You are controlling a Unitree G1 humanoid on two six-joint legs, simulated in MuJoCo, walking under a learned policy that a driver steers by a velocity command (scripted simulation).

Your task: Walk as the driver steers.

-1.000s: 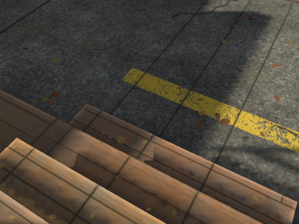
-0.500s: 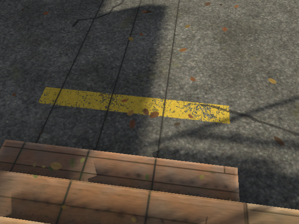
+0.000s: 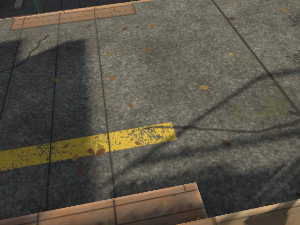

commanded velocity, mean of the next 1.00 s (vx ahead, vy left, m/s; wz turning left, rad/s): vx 0.22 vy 0.00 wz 0.60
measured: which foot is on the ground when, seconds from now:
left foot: up 0.00-0.16, down 0.18-0.72, up 0.74-1.00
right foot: down 0.00-0.18, up 0.20-0.70, down 0.72-1.00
